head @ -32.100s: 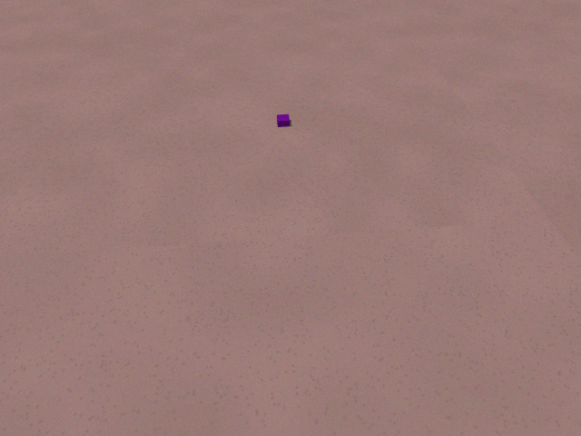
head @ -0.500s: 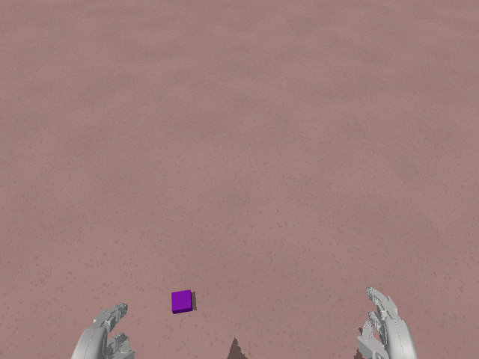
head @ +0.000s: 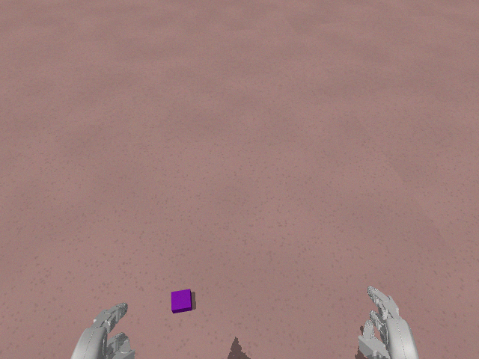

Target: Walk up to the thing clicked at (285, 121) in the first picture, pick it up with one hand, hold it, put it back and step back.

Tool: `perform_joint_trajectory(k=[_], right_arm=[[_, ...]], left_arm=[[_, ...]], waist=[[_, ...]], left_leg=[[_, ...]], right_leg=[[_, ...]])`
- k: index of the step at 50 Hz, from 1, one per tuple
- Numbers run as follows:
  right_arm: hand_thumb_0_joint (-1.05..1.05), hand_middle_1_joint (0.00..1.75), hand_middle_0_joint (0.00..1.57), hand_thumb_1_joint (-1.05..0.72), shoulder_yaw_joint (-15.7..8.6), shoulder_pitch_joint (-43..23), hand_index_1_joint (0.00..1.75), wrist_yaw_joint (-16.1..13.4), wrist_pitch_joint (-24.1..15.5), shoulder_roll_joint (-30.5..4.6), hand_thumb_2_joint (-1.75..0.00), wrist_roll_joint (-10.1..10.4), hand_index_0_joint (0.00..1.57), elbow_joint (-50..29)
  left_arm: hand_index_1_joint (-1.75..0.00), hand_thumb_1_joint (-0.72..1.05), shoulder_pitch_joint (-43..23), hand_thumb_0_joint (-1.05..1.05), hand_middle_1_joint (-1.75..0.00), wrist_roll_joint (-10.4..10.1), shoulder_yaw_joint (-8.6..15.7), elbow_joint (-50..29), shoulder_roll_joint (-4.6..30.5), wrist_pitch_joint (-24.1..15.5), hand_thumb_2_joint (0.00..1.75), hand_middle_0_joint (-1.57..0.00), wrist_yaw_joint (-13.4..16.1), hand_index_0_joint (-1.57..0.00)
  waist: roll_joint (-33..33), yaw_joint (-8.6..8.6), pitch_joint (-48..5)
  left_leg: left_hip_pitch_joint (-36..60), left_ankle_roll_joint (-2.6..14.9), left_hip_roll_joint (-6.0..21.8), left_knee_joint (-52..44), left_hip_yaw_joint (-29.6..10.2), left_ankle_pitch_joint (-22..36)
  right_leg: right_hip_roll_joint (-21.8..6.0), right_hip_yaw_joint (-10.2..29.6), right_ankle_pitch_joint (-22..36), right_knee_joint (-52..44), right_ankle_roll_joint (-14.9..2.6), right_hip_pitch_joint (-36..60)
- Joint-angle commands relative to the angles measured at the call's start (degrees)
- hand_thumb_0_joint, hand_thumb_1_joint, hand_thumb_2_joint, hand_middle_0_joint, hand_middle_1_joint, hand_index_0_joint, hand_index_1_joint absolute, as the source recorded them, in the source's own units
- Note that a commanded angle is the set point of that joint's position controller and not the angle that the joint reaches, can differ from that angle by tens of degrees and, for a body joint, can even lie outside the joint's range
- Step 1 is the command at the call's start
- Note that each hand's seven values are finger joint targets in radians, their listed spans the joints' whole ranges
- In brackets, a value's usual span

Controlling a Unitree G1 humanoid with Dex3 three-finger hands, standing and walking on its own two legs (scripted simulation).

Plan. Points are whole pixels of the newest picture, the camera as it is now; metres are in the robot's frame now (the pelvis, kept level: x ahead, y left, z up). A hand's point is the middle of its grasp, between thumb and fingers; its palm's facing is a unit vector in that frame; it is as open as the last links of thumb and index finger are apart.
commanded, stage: home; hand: left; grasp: from above
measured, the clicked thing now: (181, 301) +0.45 +0.22 -0.69
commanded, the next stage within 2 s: stand in 0.16 s
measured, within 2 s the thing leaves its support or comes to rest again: neither
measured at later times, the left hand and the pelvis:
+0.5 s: hand out of the picture +0.12 +0.24 -0.10, palm faces +0.03 -0.94 -0.34, open 7.4 cm; pelvis -0.01 +0.01 +0.03, yaw +0 degrees
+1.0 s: hand out of the picture +0.03 +0.25 -0.10, palm faces +0.04 -0.94 -0.33, open 7.4 cm; pelvis -0.01 +0.01 +0.06, yaw +1 degrees
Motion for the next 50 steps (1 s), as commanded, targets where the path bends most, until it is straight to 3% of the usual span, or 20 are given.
perform_joint_trajectory(k=[1, 4, 5, 7, 8, 9, 12, 13, 14, 15, 16, 17, 21, 24, 27, 29, 35, 37, 42, 50], right_arm=[[0.00, 0.30, 0.20, -0.90, -3.1, -3.7, 0.30, -1.0, -3.1, -7.2, -0.90, 0.1, 0.20, -9.1], [0.00, 0.30, 0.20, -0.90, -3.1, -3.8, 0.30, -1.0, -3.1, -7.1, -0.90, 0.2, 0.20, -9.3], [0.00, 0.30, 0.20, -0.90, -3.2, -3.5, 0.30, -1.0, -2.9, -7.1, -0.90, 0.2, 0.20, -9.1], [0.00, 0.30, 0.20, -0.90, -3.0, -3.7, 0.30, -0.9, -2.9, -7.0, -0.90, 0.2, 0.20, -9.3], [0.00, 0.30, 0.20, -0.90, -3.3, -3.4, 0.30, -1.0, -2.9, -7.2, -0.90, 0.1, 0.20, -8.9], [0.00, 0.30, 0.20, -0.90, -3.1, -4.0, 0.30, -0.9, -2.9, -7.0, -0.90, 0.2, 0.20, -9.5], [0.00, 0.30, 0.20, -0.90, -3.1, -4.1, 0.30, -0.9, -2.9, -6.9, -0.90, 0.1, 0.20, -9.3], [0.00, 0.30, 0.20, -0.90, -4.9, -6.8, 0.30, 2.5, 3.4, -13.1, -0.90, -7.0, 0.20, 4.8], [0.00, 0.30, 0.20, -0.90, -5.9, -6.8, 0.30, 4.2, 5.4, -13.3, -0.90, -6.9, 0.20, 5.5], [0.00, 0.30, 0.20, -0.90, -6.1, -7.0, 0.30, 5.1, 6.5, -13.8, -0.90, -7.1, 0.20, 4.1], [0.00, 0.30, 0.20, -0.90, -6.3, -7.6, 0.30, 6.1, 7.1, -13.7, -0.90, -6.4, 0.20, 5.1], [0.00, 0.30, 0.20, -0.90, -6.1, -7.1, 0.30, 7.1, 7.2, -12.5, -0.90, -4.9, 0.20, 7.3], [0.00, 0.30, 0.20, -0.90, -6.6, -8.7, 0.30, 9.1, 8.4, -12.0, -0.90, -3.3, 0.20, 10.8], [0.00, 0.30, 0.20, -0.90, -6.7, -9.2, 0.30, 9.2, 9.1, -12.8, -0.90, -3.6, 0.20, 13.4], [0.00, 0.30, 0.20, -0.90, -6.7, -9.2, 0.30, 8.9, 9.9, -12.7, -0.90, -3.4, 0.20, 15.8], [0.00, 0.30, 0.20, -0.90, -6.6, -8.3, 0.30, 8.6, 10.3, -12.5, -0.90, -3.0, 0.20, 17.7], [0.00, 0.30, 0.20, -0.90, -6.3, -8.3, 0.30, 8.0, 11.1, -13.8, -0.90, -2.6, 0.20, 22.7], [0.00, 0.30, 0.20, -0.90, -6.2, -7.7, 0.30, 7.9, 11.2, -14.0, -0.90, -2.2, 0.20, 24.1], [0.00, 0.30, 0.20, -0.90, -6.0, -8.8, 0.30, 7.8, 11.6, -14.4, -0.90, -1.9, 0.20, 26.7], [0.00, 0.30, 0.20, -0.90, -5.9, -10.2, 0.30, 8.2, 12.1, -14.5, -0.90, -1.8, 0.20, 28.8]], left_arm=[[-0.30, 0.90, -0.9, 0.00, -0.30, 0.1, 3.7, -11.1, 6.1, -2.6, 0.90, -0.20, 0.3, -0.20], [-0.30, 0.90, -0.8, 0.00, -0.30, 0.1, 3.5, -11.4, 5.7, -2.5, 0.90, -0.20, 0.4, -0.20], [-0.30, 0.90, -0.4, 0.00, -0.30, 0.1, 4.8, -11.2, 6.7, -2.5, 0.90, -0.20, 0.5, -0.20], [-0.30, 0.90, -0.5, 0.00, -0.30, 0.2, 2.7, -11.7, 5.6, -2.5, 0.90, -0.20, 0.3, -0.20], [-0.30, 0.90, -0.1, 0.00, -0.30, 0.2, 4.1, -10.7, 6.1, -2.4, 0.90, -0.20, 0.5, -0.20], [-0.30, 0.90, -1.6, 0.00, -0.30, 0.3, 3.2, -11.9, 5.6, -2.6, 0.90, -0.20, 0.5, -0.20], [-0.30, 0.90, -0.8, 0.00, -0.30, 0.3, 3.6, -11.1, 5.8, -2.5, 0.90, -0.20, 0.4, -0.20], [-0.30, 0.90, -17.8, 0.00, -0.30, 7.1, 3.5, 9.0, 11.1, -14.6, 0.90, -0.20, 2.8, -0.20], [-0.30, 0.90, -12.8, 0.00, -0.30, 7.4, 4.8, 19.1, 11.9, -18.4, 0.90, -0.20, 2.4, -0.20], [-0.30, 0.90, -12.3, 0.00, -0.30, 7.1, 4.4, 21.0, 12.5, -20.3, 0.90, -0.20, 2.0, -0.20], [-0.30, 0.90, -11.6, 0.00, -0.30, 7.4, 3.6, 24.1, 13.5, -21.8, 0.90, -0.20, 1.9, -0.20], [-0.30, 0.90, -13.3, 0.00, -0.30, 7.3, 3.4, 26.4, 12.8, -22.7, 0.90, -0.20, 1.7, -0.20], [-0.30, 0.90, -17.0, 0.00, -0.30, 6.0, 3.7, 36.1, 11.7, -23.4, 0.90, -0.20, 1.4, -0.20], [-0.30, 0.90, -17.9, 0.00, -0.30, 6.1, 3.8, 42.6, 11.3, -24.8, 0.90, -0.20, 1.3, -0.20], [-0.30, 0.90, -18.6, 0.00, -0.30, 6.1, 3.9, 47.9, 11.9, -25.9, 0.90, -0.20, 1.2, -0.20], [-0.30, 0.90, -19.0, 0.00, -0.30, 5.9, 3.8, 50.9, 12.3, -26.4, 0.90, -0.20, 1.2, -0.20], [-0.30, 0.90, -18.7, 0.00, -0.30, 5.0, 3.2, 58.8, 12.6, -26.3, 0.90, -0.20, 1.5, -0.20], [-0.30, 0.90, -18.6, 0.00, -0.30, 4.9, 3.0, 60.9, 12.9, -26.4, 0.90, -0.20, 1.5, -0.20], [-0.30, 0.90, -19.2, 0.00, -0.30, 5.0, 2.5, 64.7, 13.2, -26.0, 0.90, -0.20, 1.5, -0.20], [-0.30, 0.90, -20.1, 0.00, -0.30, 5.2, 2.2, 68.3, 13.6, -26.3, 0.90, -0.20, 1.2, -0.20]], waist=[[-0.3, -0.11, -4.2], [-0.6, -0.17, -5.1], [-1.1, 0.14, -5.7], [0.3, -0.14, -5.8], [-0.8, -0.30, -6.6], [-0.4, -0.21, -5.3], [-0.9, -0.16, -5.1], [-5.6, 4.02, 9.4], [-7.6, 3.65, 3.6], [-7.2, 2.77, 3.5], [-5.5, 3.65, 2.7], [-3.6, 3.33, 0.7], [-3.4, 4.44, 2.9], [-0.2, 4.51, 4.6], [-2.4, 3.93, 6.4], [-3.6, 3.44, 6.1], [-1.0, 3.51, 7.8], [-1.6, 3.26, 7.2], [-0.5, 3.28, 10.3], [-2.2, 3.26, 12.7]], left_leg=[[5.9, 2.15, -2.2, -8.7, 1.8, 14.3], [6.3, 2.24, -2.4, -7.9, 2.0, 16.2], [6.0, 2.30, -2.5, -7.6, 2.1, 16.1], [6.8, 2.17, -2.4, -7.7, 2.1, 17.4], [7.0, 2.20, -2.2, -7.7, 1.8, 17.4], [6.4, 2.17, -2.4, -7.7, 2.1, 17.0], [5.7, 2.30, -2.4, -8.1, 2.0, 14.5], [5.0, 4.36, -1.4, -12.2, 0.7, 22.2], [9.7, 5.32, -1.5, -12.5, 2.0, 23.0], [11.6, 5.19, -1.7, -12.6, 1.0, 23.0], [13.3, 5.19, -1.7, -13.4, 0.1, 22.5], [16.0, 4.89, -1.5, -14.5, 0.6, 24.0], [19.2, 5.06, -1.1, -19.2, -0.8, 17.8], [20.0, 5.59, 0.6, -24.2, -3.5, 15.5], [21.4, 5.05, 0.3, -25.8, -2.8, 16.9], [24.5, 4.69, 0.3, -26.2, -2.3, 22.2], [27.9, 4.29, 2.1, -32.6, -3.7, 26.0], [30.3, 3.97, 2.1, -32.8, -3.0, 29.7], [31.3, 3.39, 2.7, -38.1, -3.9, 24.3], [30.9, 2.89, 2.5, -41.0, -3.7, 18.9]], right_leg=[[1.9, -0.7, 13.0, -8.5, -0.74, 3.2], [1.8, -0.5, 15.2, -8.5, -0.57, 3.9], [1.7, -0.3, 15.3, -8.6, -0.56, 4.4], [1.7, -0.4, 16.4, -8.3, -0.61, 4.2], [1.8, -0.4, 16.4, -8.1, -0.63, 4.6], [1.7, -0.5, 16.1, -8.6, -0.53, 3.9], [1.8, -0.6, 13.8, -9.0, -0.54, 3.7], [-3.5, 3.4, 11.6, -12.7, -3.23, 14.1], [-4.2, 6.9, 12.1, -13.6, -5.24, 15.8], [-3.9, 8.6, 14.0, -14.9, -6.16, 13.5], [-4.2, 8.2, 16.1, -14.4, -5.90, 16.5], [-5.0, 8.3, 19.8, -13.6, -5.47, 18.6], [-4.5, 6.4, 11.5, -17.6, -3.34, 17.1], [-3.4, 4.5, 11.6, -18.9, -2.33, 19.4], [-4.2, 4.9, 14.2, -22.6, -2.47, 21.4], [-5.0, 5.5, 18.6, -24.4, -2.58, 22.9], [-4.8, 4.2, 21.2, -28.4, -1.92, 28.1], [-5.5, 4.4, 24.3, -29.4, -1.80, 29.9], [-4.9, 3.6, 19.2, -32.9, -1.28, 30.0], [-5.4, 3.8, 16.2, -36.8, -0.95, 30.6]])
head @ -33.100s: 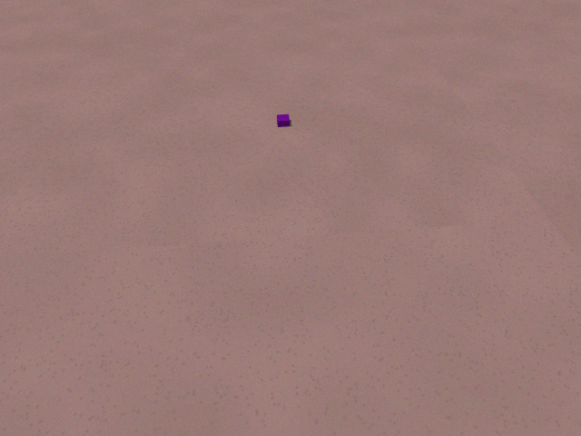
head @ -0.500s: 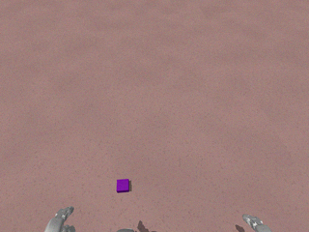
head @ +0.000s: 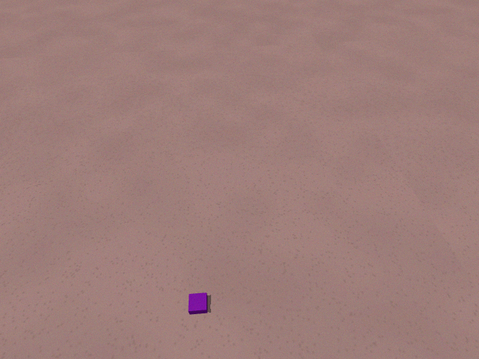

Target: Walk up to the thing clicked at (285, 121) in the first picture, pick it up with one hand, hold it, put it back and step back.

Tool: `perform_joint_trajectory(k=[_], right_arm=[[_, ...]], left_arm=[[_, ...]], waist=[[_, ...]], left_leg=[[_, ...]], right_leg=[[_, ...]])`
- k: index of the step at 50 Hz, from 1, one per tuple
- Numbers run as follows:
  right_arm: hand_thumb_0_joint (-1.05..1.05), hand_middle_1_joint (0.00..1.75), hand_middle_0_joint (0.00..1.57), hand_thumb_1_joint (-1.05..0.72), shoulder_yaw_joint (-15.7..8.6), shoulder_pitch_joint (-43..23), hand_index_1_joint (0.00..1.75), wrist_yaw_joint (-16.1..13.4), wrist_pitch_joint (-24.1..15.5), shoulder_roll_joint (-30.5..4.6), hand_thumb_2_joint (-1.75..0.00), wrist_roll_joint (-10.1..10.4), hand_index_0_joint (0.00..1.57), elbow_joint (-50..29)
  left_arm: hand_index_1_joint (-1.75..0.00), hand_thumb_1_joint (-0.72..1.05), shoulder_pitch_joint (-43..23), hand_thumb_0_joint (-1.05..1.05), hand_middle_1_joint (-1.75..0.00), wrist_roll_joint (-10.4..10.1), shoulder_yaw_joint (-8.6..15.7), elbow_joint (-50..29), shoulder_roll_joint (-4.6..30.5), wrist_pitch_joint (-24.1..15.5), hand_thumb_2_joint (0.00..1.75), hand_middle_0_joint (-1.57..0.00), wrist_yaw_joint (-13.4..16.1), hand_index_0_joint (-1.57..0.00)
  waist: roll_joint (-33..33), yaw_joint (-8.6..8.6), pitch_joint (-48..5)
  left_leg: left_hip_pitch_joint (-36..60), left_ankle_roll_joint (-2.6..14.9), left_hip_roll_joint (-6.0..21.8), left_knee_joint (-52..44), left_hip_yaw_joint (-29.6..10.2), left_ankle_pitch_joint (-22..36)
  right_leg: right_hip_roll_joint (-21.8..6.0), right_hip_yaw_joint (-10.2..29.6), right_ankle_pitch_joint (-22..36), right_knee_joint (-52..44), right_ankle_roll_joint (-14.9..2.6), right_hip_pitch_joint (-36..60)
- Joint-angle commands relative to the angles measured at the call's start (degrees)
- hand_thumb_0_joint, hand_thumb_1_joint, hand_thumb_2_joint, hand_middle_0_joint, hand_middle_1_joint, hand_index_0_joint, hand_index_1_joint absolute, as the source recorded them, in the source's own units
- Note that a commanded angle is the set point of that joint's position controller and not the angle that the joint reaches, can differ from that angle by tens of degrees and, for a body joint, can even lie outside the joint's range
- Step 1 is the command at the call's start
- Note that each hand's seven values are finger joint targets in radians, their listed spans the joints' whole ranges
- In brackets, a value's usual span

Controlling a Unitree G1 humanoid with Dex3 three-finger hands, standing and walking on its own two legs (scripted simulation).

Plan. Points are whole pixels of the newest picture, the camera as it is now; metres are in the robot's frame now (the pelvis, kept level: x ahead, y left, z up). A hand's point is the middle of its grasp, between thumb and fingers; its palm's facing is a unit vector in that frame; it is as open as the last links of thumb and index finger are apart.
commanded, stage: stand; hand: left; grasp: from above
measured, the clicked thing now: (198, 303) +0.46 +0.20 -0.76
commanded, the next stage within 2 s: step back in 1.78 s
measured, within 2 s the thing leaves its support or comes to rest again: neither
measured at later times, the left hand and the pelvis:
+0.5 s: hand out of the picture +0.06 +0.22 -0.16, palm faces +0.01 -0.94 -0.34, open 7.4 cm; pelvis +0.01 -0.02 +0.00, yaw +0 degrees
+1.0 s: hand out of the picture +0.08 +0.22 -0.15, palm faces +0.02 -0.94 -0.35, open 7.4 cm; pelvis +0.01 -0.03 +0.01, yaw +0 degrees
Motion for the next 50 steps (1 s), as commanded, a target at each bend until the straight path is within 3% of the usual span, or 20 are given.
perform_joint_trajectory(k=[1, 3, 6, 9, 16, 18, 23, 29, 32, 35, 37, 46, 50], right_arm=[[0.00, 0.30, 0.20, -0.90, -2.4, -2.3, 0.30, -0.7, -1.0, -11.6, -0.90, 0.2, 0.20, -2.8], [0.00, 0.30, 0.20, -0.90, -2.3, -1.6, 0.30, -0.6, -0.9, -11.6, -0.90, 0.2, 0.20, -2.2], [0.00, 0.30, 0.20, -0.90, -2.3, -2.9, 0.30, -0.4, -0.8, -12.0, -0.90, 0.3, 0.20, -2.4], [0.00, 0.30, 0.20, -0.90, -2.1, -2.6, 0.30, -0.4, -0.9, -11.7, -0.90, 0.3, 0.20, -2.0], [0.00, 0.30, 0.20, -0.90, -1.5, -2.8, 0.30, -0.5, -1.0, -12.4, -0.90, 0.3, 0.20, -1.3], [0.00, 0.30, 0.20, -0.90, -1.4, -3.1, 0.30, -0.5, -1.1, -12.6, -0.90, 0.5, 0.20, -1.2], [0.00, 0.30, 0.20, -0.90, -1.1, -2.5, 0.30, -0.6, -1.1, -13.0, -0.90, 0.5, 0.20, -0.9], [0.00, 0.30, 0.20, -0.90, -0.7, -3.6, 0.30, -0.6, -1.1, -13.3, -0.90, 0.6, 0.20, -0.8], [0.00, 0.30, 0.20, -0.90, -0.7, -2.9, 0.30, -0.6, -1.3, -13.7, -0.90, 0.6, 0.20, -0.8], [0.00, 0.30, 0.20, -0.90, -0.6, -3.3, 0.30, -0.7, -1.4, -13.7, -0.90, 0.6, 0.20, -0.8], [0.00, 0.30, 0.20, -0.90, -0.7, -3.4, 0.30, -0.7, -1.4, -13.9, -0.90, 0.7, 0.20, -0.9], [0.00, 0.30, 0.20, -0.90, -0.5, -3.7, 0.30, -0.3, -1.3, -13.5, -0.90, 0.7, 0.20, -0.7], [0.00, 0.30, 0.20, -0.90, -0.5, -4.4, 0.30, -0.2, -1.4, -13.7, -0.90, 0.7, 0.20, -0.9]], left_arm=[[-0.30, 0.90, -1.8, 0.00, -0.30, -0.2, 2.1, -2.2, 10.7, -1.3, 0.90, -0.20, 0.5, -0.20], [-0.30, 0.90, -2.5, 0.00, -0.30, -0.3, 2.2, -2.0, 11.1, -1.3, 0.90, -0.20, 0.3, -0.20], [-0.30, 0.90, -2.2, 0.00, -0.30, -0.2, 2.1, -1.5, 11.2, -1.4, 0.90, -0.20, 0.2, -0.20], [-0.30, 0.90, -3.3, 0.00, -0.30, -0.4, 2.1, -1.6, 11.3, -1.8, 0.90, -0.20, 0.4, -0.20], [-0.30, 0.90, -4.0, 0.00, -0.30, -0.8, 2.2, -0.7, 12.0, -1.8, 0.90, -0.20, 0.2, -0.20], [-0.30, 0.90, -3.9, 0.00, -0.30, -0.8, 2.2, -0.7, 12.1, -1.8, 0.90, -0.20, 0.2, -0.20], [-0.30, 0.90, -5.0, 0.00, -0.30, -1.0, 2.3, -0.8, 12.7, -1.9, 0.90, -0.20, 0.1, -0.20], [-0.30, 0.90, -5.0, 0.00, -0.30, -1.0, 2.2, -0.1, 12.1, -1.8, 0.90, -0.20, -0.1, -0.20], [-0.30, 0.90, -6.0, 0.00, -0.30, -1.3, 2.5, -0.6, 12.9, -1.9, 0.90, -0.20, -0.1, -0.20], [-0.30, 0.90, -6.1, 0.00, -0.30, -1.3, 2.5, -0.6, 13.0, -1.8, 0.90, -0.20, -0.2, -0.20], [-0.30, 0.90, -6.0, 0.00, -0.30, -1.3, 2.6, -0.6, 12.9, -1.8, 0.90, -0.20, -0.2, -0.20], [-0.30, 0.90, -6.6, 0.00, -0.30, -1.2, 2.4, -0.5, 13.3, -1.8, 0.90, -0.20, -0.5, -0.20], [-0.30, 0.90, -6.7, 0.00, -0.30, -1.2, 2.3, -0.9, 13.6, -2.0, 0.90, -0.20, -0.7, -0.20]], waist=[[0.0, -0.33, -1.5], [0.7, -0.62, -0.2], [0.0, -0.43, -0.3], [-0.6, -0.54, -1.9], [0.1, -0.62, -2.6], [-0.2, -0.35, -3.0], [-0.2, -0.88, -4.8], [-0.7, -0.44, -3.2], [-0.2, -0.78, -5.2], [0.1, -0.75, -5.1], [-0.5, -0.71, -5.9], [-1.1, -0.94, -3.1], [-0.3, -0.93, -4.0]], left_leg=[[-1.1, 1.49, 5.6, -6.7, -5.2, 4.3], [-2.4, 1.34, 5.4, -7.8, -5.4, 0.9], [-1.6, 1.35, 5.5, -7.3, -5.2, 0.8], [-0.3, 1.31, 5.9, -6.3, -4.7, 6.6], [-0.2, 1.03, 6.0, -6.7, -4.2, 7.9], [0.6, 1.01, 6.4, -6.5, -4.4, 11.7], [1.9, 1.06, 6.8, -6.0, -3.7, 13.8], [1.1, 0.88, 6.8, -6.8, -3.7, 12.5], [2.1, 0.97, 7.1, -6.2, -3.3, 16.4], [2.1, 0.86, 7.2, -6.6, -3.3, 15.2], [3.3, 0.97, 7.5, -6.0, -3.3, 17.6], [1.2, 0.57, 7.2, -8.0, -3.5, 11.6], [2.0, 0.62, 7.3, -7.7, -3.3, 11.5]], right_leg=[[-3.0, 3.4, 2.8, -5.7, -2.64, 0.4], [-2.8, 3.6, 1.4, -6.1, -2.52, 0.3], [-2.8, 3.8, -0.2, -7.1, -2.48, -0.9], [-3.4, 4.2, 3.6, -7.2, -2.59, 1.0], [-3.4, 4.2, 6.2, -7.2, -2.70, 2.2], [-3.5, 4.0, 8.6, -7.0, -2.77, 2.5], [-3.8, 4.3, 12.1, -6.7, -2.85, 3.6], [-3.4, 3.8, 10.3, -7.2, -2.69, 3.0], [-3.8, 4.2, 14.9, -6.5, -2.91, 4.6], [-3.8, 4.3, 13.8, -6.7, -2.82, 4.3], [-3.8, 4.1, 15.9, -6.3, -2.90, 4.4], [-3.3, 4.0, 9.0, -7.8, -2.95, 2.6], [-3.5, 4.4, 9.5, -7.9, -3.11, 2.4]])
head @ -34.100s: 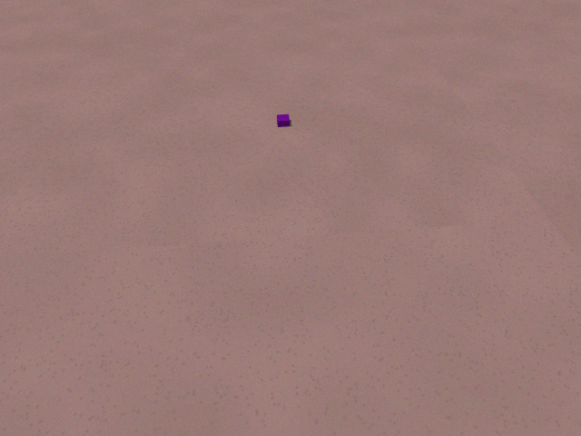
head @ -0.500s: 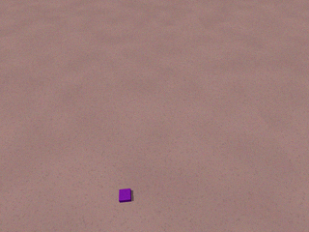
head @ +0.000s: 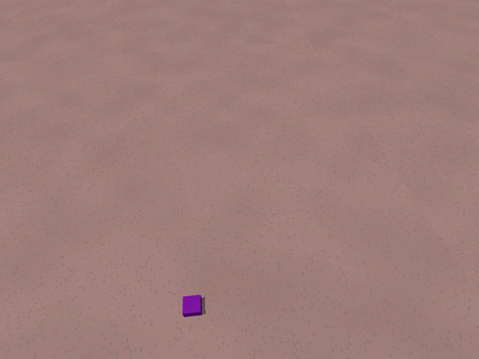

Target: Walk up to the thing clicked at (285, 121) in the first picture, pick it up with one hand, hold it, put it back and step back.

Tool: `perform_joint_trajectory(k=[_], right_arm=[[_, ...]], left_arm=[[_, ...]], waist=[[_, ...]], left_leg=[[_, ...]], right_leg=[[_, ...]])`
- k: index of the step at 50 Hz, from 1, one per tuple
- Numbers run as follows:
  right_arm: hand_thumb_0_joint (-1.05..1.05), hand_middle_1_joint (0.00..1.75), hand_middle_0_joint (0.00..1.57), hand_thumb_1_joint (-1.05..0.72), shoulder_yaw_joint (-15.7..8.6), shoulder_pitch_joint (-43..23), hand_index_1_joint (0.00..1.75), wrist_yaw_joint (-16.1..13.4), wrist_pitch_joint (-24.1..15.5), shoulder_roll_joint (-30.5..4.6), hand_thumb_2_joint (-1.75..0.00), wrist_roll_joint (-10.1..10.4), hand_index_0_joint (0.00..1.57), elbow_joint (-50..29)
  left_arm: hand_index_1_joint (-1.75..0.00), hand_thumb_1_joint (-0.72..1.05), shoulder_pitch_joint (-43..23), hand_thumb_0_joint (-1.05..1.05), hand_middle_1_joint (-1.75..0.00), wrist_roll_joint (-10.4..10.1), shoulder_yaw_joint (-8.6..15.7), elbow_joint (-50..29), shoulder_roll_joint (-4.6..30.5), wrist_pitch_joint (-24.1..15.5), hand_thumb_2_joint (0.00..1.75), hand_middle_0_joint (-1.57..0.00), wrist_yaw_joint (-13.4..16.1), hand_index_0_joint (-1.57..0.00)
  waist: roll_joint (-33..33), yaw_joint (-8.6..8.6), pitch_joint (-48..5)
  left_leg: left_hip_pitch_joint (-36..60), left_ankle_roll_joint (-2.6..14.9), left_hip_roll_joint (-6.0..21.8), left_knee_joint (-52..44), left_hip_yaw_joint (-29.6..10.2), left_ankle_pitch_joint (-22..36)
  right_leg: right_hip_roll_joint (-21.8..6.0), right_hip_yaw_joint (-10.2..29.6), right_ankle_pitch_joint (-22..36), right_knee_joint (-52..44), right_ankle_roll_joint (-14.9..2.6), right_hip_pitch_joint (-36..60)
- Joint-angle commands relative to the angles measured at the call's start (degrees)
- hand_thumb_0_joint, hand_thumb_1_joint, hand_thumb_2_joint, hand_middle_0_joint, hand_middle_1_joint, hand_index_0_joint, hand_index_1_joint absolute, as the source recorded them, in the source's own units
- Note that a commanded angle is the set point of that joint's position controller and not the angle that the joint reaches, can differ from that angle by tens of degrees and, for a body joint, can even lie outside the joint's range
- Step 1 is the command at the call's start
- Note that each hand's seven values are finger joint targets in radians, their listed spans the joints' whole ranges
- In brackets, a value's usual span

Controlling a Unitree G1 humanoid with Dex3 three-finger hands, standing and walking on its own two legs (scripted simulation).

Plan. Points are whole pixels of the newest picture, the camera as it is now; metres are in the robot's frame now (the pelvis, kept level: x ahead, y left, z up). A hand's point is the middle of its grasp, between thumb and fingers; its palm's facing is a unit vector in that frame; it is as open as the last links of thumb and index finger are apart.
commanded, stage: stand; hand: left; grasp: from above
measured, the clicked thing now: (192, 305) +0.45 +0.23 -0.76
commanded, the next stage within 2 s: step back in 0.78 s
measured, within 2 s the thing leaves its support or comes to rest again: neither
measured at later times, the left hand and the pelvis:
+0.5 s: hand out of the picture +0.07 +0.25 -0.16, palm faces +0.00 -0.94 -0.35, open 7.4 cm; pelvis +0.00 +0.00 +0.00, yaw +0 degrees
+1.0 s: hand out of the picture +0.08 +0.28 -0.16, palm faces -0.03 -0.92 -0.39, open 7.4 cm; pelvis -0.03 +0.02 -0.01, yaw -1 degrees
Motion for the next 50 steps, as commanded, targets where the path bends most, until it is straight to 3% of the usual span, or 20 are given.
perform_joint_trajectory(k=[1, 6, 9, 15, 38, 39, 40, 42, 43, 44, 45, 46, 47, 50], right_arm=[[0.00, 0.30, 0.20, -0.90, -2.1, -2.2, 0.30, -0.8, -1.0, -11.1, -0.90, 0.2, 0.20, -3.1], [0.00, 0.30, 0.20, -0.90, -2.0, -1.8, 0.30, -0.6, -1.1, -11.1, -0.90, 0.1, 0.20, -3.0], [0.00, 0.30, 0.20, -0.90, -2.1, -1.7, 0.30, -0.5, -0.9, -11.3, -0.90, 0.1, 0.20, -2.8], [0.00, 0.30, 0.20, -0.90, -1.9, -1.6, 0.30, -0.6, -1.2, -11.8, -0.90, 0.2, 0.20, -2.8], [0.00, 0.30, 0.20, -0.90, -1.8, -1.3, 0.30, -0.2, -1.0, -12.1, -0.90, 0.3, 0.20, -2.9], [0.00, 0.30, 0.20, -0.90, -2.9, -3.7, 0.30, 0.2, -0.1, -15.5, -0.90, 0.8, 0.20, -4.8], [0.00, 0.30, 0.20, -0.90, -2.8, -2.8, 0.30, 0.1, 0.2, -14.3, -0.90, 1.3, 0.20, -5.9], [0.00, 0.30, 0.20, -0.90, -3.1, -1.1, 0.30, 0.2, 0.9, -13.1, -0.90, 1.9, 0.20, -7.1], [0.00, 0.30, 0.20, -0.90, -3.5, 0.0, 0.30, 0.2, 1.3, -13.1, -0.90, 1.8, 0.20, -7.9], [0.00, 0.30, 0.20, -0.90, -4.0, -0.2, 0.30, 0.3, 1.9, -13.1, -0.90, 1.6, 0.20, -8.8], [0.00, 0.30, 0.20, -0.90, -4.4, 0.4, 0.30, 0.5, 2.4, -13.2, -0.90, 1.2, 0.20, -9.7], [0.00, 0.30, 0.20, -0.90, -4.5, 2.7, 0.30, 0.5, 2.8, -13.0, -0.90, 1.3, 0.20, -10.2], [0.00, 0.30, 0.20, -0.90, -4.7, 3.1, 0.30, 0.6, 2.9, -13.3, -0.90, 1.5, 0.20, -10.7], [0.00, 0.30, 0.20, -0.90, -5.0, 4.4, 0.30, 0.5, 2.5, -13.3, -0.90, 1.0, 0.20, -11.7]], left_arm=[[-0.30, 0.90, -1.9, 0.00, -0.30, -0.2, 2.1, -3.4, 12.0, -0.9, 0.90, -0.20, 0.5, -0.20], [-0.30, 0.90, -2.1, 0.00, -0.30, -0.4, 2.1, -3.4, 12.2, -1.0, 0.90, -0.20, 0.3, -0.20], [-0.30, 0.90, -1.8, 0.00, -0.30, -0.2, 2.1, -3.3, 12.7, -1.1, 0.90, -0.20, 0.3, -0.20], [-0.30, 0.90, -1.6, 0.00, -0.30, -0.4, 1.9, -3.6, 12.6, -1.2, 0.90, -0.20, 0.2, -0.20], [-0.30, 0.90, -1.3, 0.00, -0.30, -0.5, 1.4, -4.1, 13.4, -1.4, 0.90, -0.20, 0.1, -0.20], [-0.30, 0.90, -1.3, 0.00, -0.30, -1.6, 4.3, -5.2, 17.8, -0.9, 0.90, -0.20, 0.3, -0.20], [-0.30, 0.90, -0.5, 0.00, -0.30, -1.9, 4.6, -6.1, 17.9, -0.7, 0.90, -0.20, 0.5, -0.20], [-0.30, 0.90, -0.3, 0.00, -0.30, -1.9, 5.2, -8.2, 18.3, -0.4, 0.90, -0.20, 0.7, -0.20], [-0.30, 0.90, -1.7, 0.00, -0.30, -1.5, 5.5, -9.8, 18.6, -0.1, 0.90, -0.20, 0.8, -0.20], [-0.30, 0.90, -3.2, 0.00, -0.30, -1.0, 5.5, -11.3, 18.5, 0.1, 0.90, -0.20, 0.8, -0.20], [-0.30, 0.90, -4.1, 0.00, -0.30, -0.2, 5.6, -12.9, 18.6, 0.2, 0.90, -0.20, 0.9, -0.20], [-0.30, 0.90, -5.5, 0.00, -0.30, 0.2, 5.7, -14.1, 18.8, 0.4, 0.90, -0.20, 0.9, -0.20], [-0.30, 0.90, -6.5, 0.00, -0.30, 0.2, 5.5, -15.2, 18.0, 0.5, 0.90, -0.20, 0.9, -0.20], [-0.30, 0.90, -6.3, 0.00, -0.30, 0.3, 4.9, -16.8, 17.3, 1.2, 0.90, -0.20, 1.1, -0.20]], waist=[[-0.9, 0.08, -3.1], [-0.9, -0.12, -3.1], [-1.4, 0.02, -2.4], [-0.4, -0.01, -4.7], [-1.5, -0.29, -3.4], [-1.9, -0.18, 2.4], [-3.0, -0.49, 0.2], [-4.9, -0.79, -4.5], [-7.6, -1.21, -6.2], [-10.0, -1.12, -6.6], [-11.3, -0.95, -6.6], [-11.7, -2.06, -6.3], [-11.3, -2.09, -5.3], [-11.3, -1.53, -5.7]], left_leg=[[-0.7, 2.87, 4.8, -2.4, -2.8, 7.6], [-1.1, 2.91, 4.9, -2.5, -2.8, 7.9], [-2.2, 3.02, 4.6, -3.0, -3.0, 4.0], [0.0, 2.91, 5.2, -2.2, -2.8, 9.9], [-0.5, 2.83, 5.1, -2.9, -2.5, 6.5], [-5.9, 4.31, 3.7, 5.1, -2.9, 17.0], [-6.6, 4.29, 2.7, 8.5, -1.2, 18.0], [-6.5, 3.83, -0.4, 16.3, 1.0, 14.9], [-7.1, 3.85, -2.2, 20.6, 1.7, 7.6], [-8.7, 4.29, -4.1, 26.5, 1.0, -8.1], [-10.8, 4.91, -4.5, 33.1, -0.9, -18.8], [-12.0, 5.27, -3.4, 34.4, -2.7, -20.9], [-12.1, 5.43, -3.4, 34.5, -2.8, -20.6], [-12.7, 4.70, -3.0, 23.8, 0.4, -13.0]], right_leg=[[-6.0, 5.2, 6.0, -3.9, -1.00, 0.0], [-6.0, 5.4, 6.2, -3.4, -1.08, 0.3], [-5.8, 5.5, 1.7, -4.4, -1.05, -0.3], [-6.3, 5.6, 8.5, -2.9, -1.34, 0.6], [-5.9, 5.8, 5.6, -3.7, -1.31, -1.2], [-6.2, 7.1, 19.6, 0.8, -1.91, -3.6], [-7.1, 7.3, 24.7, 2.2, -3.21, -2.1], [-10.6, 9.5, 30.0, 3.1, -7.43, -1.2], [-13.3, 11.7, 29.2, 2.4, -10.05, -2.0], [-16.3, 14.0, 29.1, 2.2, -12.58, -3.4], [-18.7, 15.2, 29.2, 3.3, -14.83, -4.9], [-19.5, 14.5, 29.2, 4.7, -15.52, -5.9], [-18.1, 13.0, 29.4, 6.3, -14.93, -7.2], [-14.7, 10.8, 26.6, 11.7, -11.56, -5.0]])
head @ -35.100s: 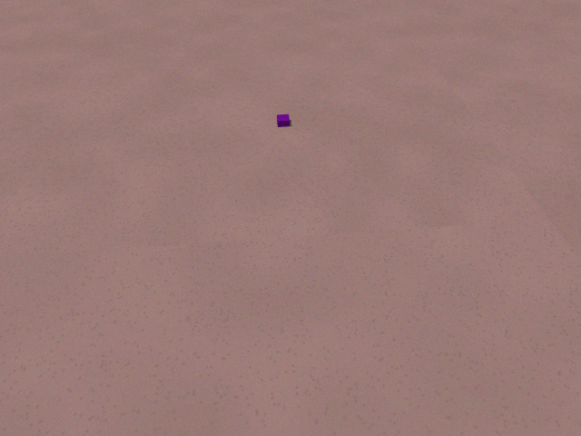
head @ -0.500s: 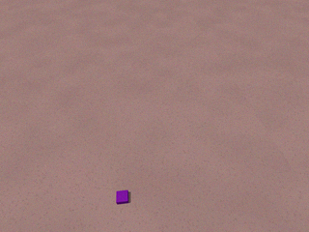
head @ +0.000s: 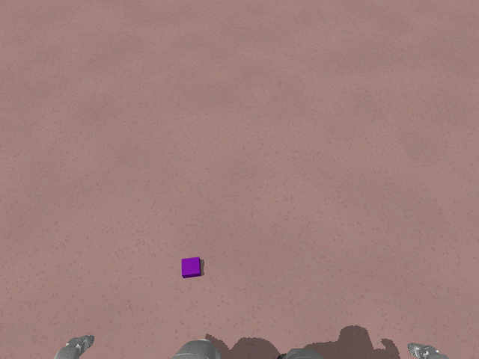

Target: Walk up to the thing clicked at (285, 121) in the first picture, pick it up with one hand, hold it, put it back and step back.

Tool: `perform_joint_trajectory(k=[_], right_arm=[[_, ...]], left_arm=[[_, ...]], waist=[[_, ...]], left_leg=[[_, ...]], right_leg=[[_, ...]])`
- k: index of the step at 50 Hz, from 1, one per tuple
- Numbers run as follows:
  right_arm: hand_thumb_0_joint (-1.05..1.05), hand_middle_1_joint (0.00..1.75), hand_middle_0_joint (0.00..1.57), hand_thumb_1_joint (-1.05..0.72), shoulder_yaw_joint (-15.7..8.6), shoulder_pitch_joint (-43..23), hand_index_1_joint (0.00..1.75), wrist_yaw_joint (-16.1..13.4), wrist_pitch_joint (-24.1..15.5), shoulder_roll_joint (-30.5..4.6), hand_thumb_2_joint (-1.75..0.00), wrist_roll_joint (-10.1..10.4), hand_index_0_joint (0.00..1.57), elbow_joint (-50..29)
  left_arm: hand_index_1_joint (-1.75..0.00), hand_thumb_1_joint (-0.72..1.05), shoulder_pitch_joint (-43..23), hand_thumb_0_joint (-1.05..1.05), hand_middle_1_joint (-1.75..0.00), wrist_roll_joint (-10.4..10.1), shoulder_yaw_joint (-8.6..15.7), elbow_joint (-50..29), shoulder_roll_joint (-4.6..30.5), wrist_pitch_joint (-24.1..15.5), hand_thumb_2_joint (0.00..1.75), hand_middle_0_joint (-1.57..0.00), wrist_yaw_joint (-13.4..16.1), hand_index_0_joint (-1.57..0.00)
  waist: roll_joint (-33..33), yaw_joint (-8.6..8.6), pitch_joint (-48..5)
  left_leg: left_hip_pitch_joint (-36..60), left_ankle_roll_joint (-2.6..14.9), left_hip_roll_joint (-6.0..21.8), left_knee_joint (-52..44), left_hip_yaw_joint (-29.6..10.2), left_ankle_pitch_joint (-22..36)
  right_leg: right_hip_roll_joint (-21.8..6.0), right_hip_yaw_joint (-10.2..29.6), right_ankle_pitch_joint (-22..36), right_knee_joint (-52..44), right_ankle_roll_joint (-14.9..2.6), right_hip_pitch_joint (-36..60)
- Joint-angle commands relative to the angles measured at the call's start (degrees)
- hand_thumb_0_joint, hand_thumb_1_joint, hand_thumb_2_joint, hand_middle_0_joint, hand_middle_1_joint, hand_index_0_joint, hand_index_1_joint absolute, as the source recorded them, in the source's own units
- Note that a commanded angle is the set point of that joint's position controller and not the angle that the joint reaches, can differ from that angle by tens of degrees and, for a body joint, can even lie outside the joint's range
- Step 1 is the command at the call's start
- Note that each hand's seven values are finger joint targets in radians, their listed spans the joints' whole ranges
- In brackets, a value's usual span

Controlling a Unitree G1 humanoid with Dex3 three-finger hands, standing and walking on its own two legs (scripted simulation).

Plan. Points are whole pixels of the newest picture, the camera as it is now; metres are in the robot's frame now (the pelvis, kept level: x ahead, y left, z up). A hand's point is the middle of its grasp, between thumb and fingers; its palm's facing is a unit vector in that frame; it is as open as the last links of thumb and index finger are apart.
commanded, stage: step back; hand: left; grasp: from above
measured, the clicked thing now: (191, 267) +0.48 +0.21 -0.75
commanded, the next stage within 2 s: none
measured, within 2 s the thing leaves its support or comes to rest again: neither
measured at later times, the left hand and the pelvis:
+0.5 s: hand out of the picture +0.01 +0.30 -0.17, palm faces -0.11 -0.92 -0.38, open 7.4 cm; pelvis -0.10 +0.03 -0.01, yaw -6 degrees
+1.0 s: hand out of the picture -0.11 +0.28 -0.15, palm faces -0.01 -0.92 -0.38, open 7.4 cm; pelvis -0.25 +0.02 -0.02, yaw +0 degrees
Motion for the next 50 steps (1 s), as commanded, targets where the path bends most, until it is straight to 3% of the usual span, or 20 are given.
perform_joint_trajectory(k=[1, 2, 3, 4, 5, 9, 17, 23, 28, 29, 30, 31, 34, 41, 44, 46, 47, 48, 49, 50], right_arm=[[0.00, 0.30, 0.20, -0.90, -2.8, 6.7, 0.30, -0.7, -0.7, -8.8, -0.90, -0.8, 0.20, -3.2], [0.00, 0.30, 0.20, -0.90, -3.0, 8.0, 0.30, -0.8, -1.2, -8.7, -0.90, -1.3, 0.20, -3.3], [0.00, 0.30, 0.20, -0.90, -3.9, 6.2, 0.30, -1.0, -1.7, -12.1, -0.90, -2.3, 0.20, -4.2], [0.00, 0.30, 0.20, -0.90, -4.8, 5.4, 0.30, -1.1, -2.2, -16.7, -0.90, -3.0, 0.20, -5.5], [0.00, 0.30, 0.20, -0.90, -5.6, 6.4, 0.30, -1.1, -2.3, -20.2, -0.90, -1.9, 0.20, -5.8], [0.00, 0.30, 0.20, -0.90, -3.9, -1.4, 0.30, -2.4, -2.3, -12.7, -0.90, -2.1, 0.20, -8.6], [0.00, 0.30, 0.20, -0.90, -4.3, 5.0, 0.30, -3.0, -2.4, -12.1, -0.90, -1.6, 0.20, -9.8], [0.00, 0.30, 0.20, -0.90, -4.4, 1.3, 0.30, -2.5, -2.2, -13.6, -0.90, -1.8, 0.20, -12.1], [0.00, 0.30, 0.20, -0.90, -3.9, -1.9, 0.30, -1.9, -1.0, -13.2, -0.90, -1.4, 0.20, -12.3], [0.00, 0.30, 0.20, -0.90, -3.1, -0.4, 0.30, -1.7, -0.9, -10.4, -0.90, -0.9, 0.20, -12.3], [0.00, 0.30, 0.20, -0.90, -3.0, -2.2, 0.30, -2.0, -0.9, -8.9, -0.90, -0.6, 0.20, -12.7], [0.00, 0.30, 0.20, -0.90, -3.7, -2.1, 0.30, -2.4, -0.5, -10.7, -0.90, -1.0, 0.20, -11.9], [0.00, 0.30, 0.20, -0.90, -3.0, 5.7, 0.30, -2.3, -1.2, -9.7, -0.90, 0.1, 0.20, -9.2], [0.00, 0.30, 0.20, -0.90, -2.1, 3.6, 0.30, -2.7, -1.7, -9.1, -0.90, -0.7, 0.20, -11.7], [0.00, 0.30, 0.20, -0.90, -2.5, 7.3, 0.30, -2.3, -1.9, -8.7, -0.90, -0.9, 0.20, -10.6], [0.00, 0.30, 0.20, -0.90, -3.0, 11.4, 0.30, -2.1, -2.3, -8.9, -0.90, -1.2, 0.20, -9.1], [0.00, 0.30, 0.20, -0.90, -3.9, 11.0, 0.30, -2.1, -2.6, -11.4, -0.90, -1.7, 0.20, -9.2], [0.00, 0.30, 0.20, -0.90, -5.1, 8.9, 0.30, -2.0, -2.6, -16.7, -0.90, -2.5, 0.20, -10.3], [0.00, 0.30, 0.20, -0.90, -5.8, 6.8, 0.30, -1.7, -2.5, -21.2, -0.90, -1.7, 0.20, -11.3], [0.00, 0.30, 0.20, -0.90, -5.5, 6.0, 0.30, -1.9, -2.8, -19.1, -0.90, -2.1, 0.20, -11.0]], left_arm=[[-0.30, 0.90, -4.5, 0.00, -0.30, -0.3, 2.9, -8.2, 14.5, -0.1, 0.90, -0.20, 1.0, -0.20], [-0.30, 0.90, -4.5, 0.00, -0.30, -0.7, 2.7, -9.0, 14.3, 0.5, 0.90, -0.20, 0.8, -0.20], [-0.30, 0.90, -2.6, 0.00, -0.30, -1.5, 2.3, -9.3, 11.4, 1.0, 0.90, -0.20, 0.7, -0.20], [-0.30, 0.90, -1.0, 0.00, -0.30, -1.9, 1.7, -10.1, 8.3, 1.5, 0.90, -0.20, 1.0, -0.20], [-0.30, 0.90, -1.9, 0.00, -0.30, -1.4, 2.2, -9.6, 10.4, 1.8, 0.90, -0.20, 1.9, -0.20], [-0.30, 0.90, 3.2, 0.00, -0.30, -1.9, 2.3, -7.1, 11.9, 1.9, 0.90, -0.20, 2.2, -0.20], [-0.30, 0.90, 2.7, 0.00, -0.30, -0.8, 3.3, -10.0, 11.7, 1.3, 0.90, -0.20, 1.2, -0.20], [-0.30, 0.90, 9.4, 0.00, -0.30, -0.6, 3.8, -9.2, 11.4, 1.3, 0.90, -0.20, 0.2, -0.20], [-0.30, 0.90, 18.6, 0.00, -0.30, 0.3, 4.7, -6.2, 11.2, 0.7, 0.90, -0.20, -0.9, -0.20], [-0.30, 0.90, 16.8, 0.00, -0.30, 1.2, 5.7, -7.6, 14.6, 0.3, 0.90, -0.20, -0.9, -0.20], [-0.30, 0.90, 10.8, 0.00, -0.30, 0.9, 6.8, -10.7, 20.2, 0.3, 0.90, -0.20, -1.0, -0.20], [-0.30, 0.90, 5.9, 0.00, -0.30, 1.3, 6.6, -13.5, 20.9, 0.0, 0.90, -0.20, -0.6, -0.20], [-0.30, 0.90, -2.2, 0.00, -0.30, 0.8, 4.9, -15.2, 14.2, -0.7, 0.90, -0.20, 0.4, -0.20], [-0.30, 0.90, 7.5, 0.00, -0.30, 0.7, 4.6, -15.8, 13.4, -0.3, 0.90, -0.20, 1.4, -0.20], [-0.30, 0.90, 5.8, 0.00, -0.30, 0.3, 4.3, -16.6, 14.6, 0.3, 0.90, -0.20, 1.1, -0.20], [-0.30, 0.90, 4.4, 0.00, -0.30, -0.4, 3.9, -17.2, 14.7, 0.9, 0.90, -0.20, 0.8, -0.20], [-0.30, 0.90, 4.7, 0.00, -0.30, -0.5, 3.3, -17.8, 12.9, 1.1, 0.90, -0.20, 0.5, -0.20], [-0.30, 0.90, 5.4, 0.00, -0.30, -0.9, 2.8, -18.5, 10.5, 1.1, 0.90, -0.20, 0.4, -0.20], [-0.30, 0.90, 0.1, 0.00, -0.30, -0.8, 4.2, -18.8, 12.5, 1.1, 0.90, -0.20, 1.2, -0.20], [-0.30, 0.90, -0.9, 0.00, -0.30, -0.1, 4.3, -17.9, 12.9, 1.2, 0.90, -0.20, 1.6, -0.20]], waist=[[-9.2, -1.18, -12.2], [-7.1, -2.06, -11.9], [2.4, -0.40, -11.8], [12.3, 0.30, -11.7], [12.5, -2.49, -14.2], [8.3, 2.47, -13.1], [6.6, -2.23, -12.4], [7.9, -0.03, -14.6], [6.6, 3.28, -14.0], [-5.5, 2.36, -10.0], [-15.7, 3.70, -5.6], [-13.6, 2.99, -2.7], [-7.3, -3.02, -4.4], [-9.0, 4.09, -10.2], [-10.3, 2.56, -12.0], [-7.3, 0.22, -14.0], [-2.3, 0.44, -14.0], [9.4, 0.91, -13.6], [14.9, -2.72, -11.9], [9.2, -2.17, -10.6]], left_leg=[[3.2, 0.02, 0.9, -11.8, 2.0, 7.8], [5.4, -0.09, 1.7, -20.5, 2.0, 20.5], [8.0, 1.61, 9.0, -23.5, -8.5, 36.1], [14.0, 5.36, 18.3, -25.1, -21.4, 49.4], [11.6, 8.94, 21.4, -24.4, -25.0, 51.5], [14.0, 6.73, 14.3, -21.0, -10.6, 44.0], [20.5, 12.14, 18.0, -20.6, -12.0, 42.8], [13.4, 11.91, 20.1, -23.4, -11.7, 28.6], [-1.0, 3.68, 13.6, -20.1, -6.7, 9.8], [-10.2, -0.45, 6.6, -11.1, -2.7, 0.6], [-10.2, -3.35, -4.0, 4.6, 0.6, -6.4], [-7.4, -3.87, -3.1, 15.8, -5.4, -7.5], [-6.4, -2.82, -6.2, 21.7, -6.7, 1.9], [-9.1, -3.75, -1.6, 5.3, -2.1, -5.2], [-0.8, -2.18, 0.1, -9.0, 1.6, -0.4], [6.9, -1.32, 0.7, -23.1, 3.4, 14.5], [10.6, 0.81, 6.1, -23.1, -4.7, 19.9], [13.5, 6.64, 18.3, -24.7, -21.6, 26.9], [5.4, 15.15, 25.3, -26.7, -28.0, 35.5], [3.3, 15.09, 24.1, -24.8, -25.1, 38.5]], right_leg=[[-11.1, 8.2, 26.9, 2.7, -9.90, 5.7], [-9.1, 7.2, 23.5, 6.4, -7.89, 4.9], [-2.1, 4.3, 13.1, 13.7, -4.58, 0.4], [8.1, 5.6, -19.4, 21.4, -2.62, -11.5], [9.9, 13.3, -26.2, 28.4, -2.41, -9.5], [9.0, 14.4, -14.8, 39.2, -2.07, -13.9], [7.3, 10.9, -16.5, 28.7, 1.26, -12.8], [4.5, 6.7, -15.2, 21.2, -0.24, -5.2], [2.8, 4.2, -4.0, -4.7, -3.90, 9.5], [-5.5, 19.8, -11.4, -10.7, -7.28, 7.8], [-17.3, 31.9, -13.0, -17.7, -15.28, -4.8], [-20.8, 34.4, -9.4, -18.3, -18.91, -13.3], [-8.2, 12.8, 12.8, -10.5, -10.42, -6.8], [-12.6, 14.2, 29.7, -2.0, -13.54, 14.4], [-11.1, 12.6, 28.8, 1.2, -11.64, 11.8], [-9.3, 10.6, 24.5, 5.3, -8.76, 8.1], [-6.2, 9.4, 14.4, 7.4, -5.69, 0.9], [2.3, 4.3, -2.9, 16.8, -2.26, -10.1], [7.5, 6.0, -23.4, 28.7, -1.04, -9.8], [8.2, 12.2, -23.9, 36.6, -1.43, -9.8]])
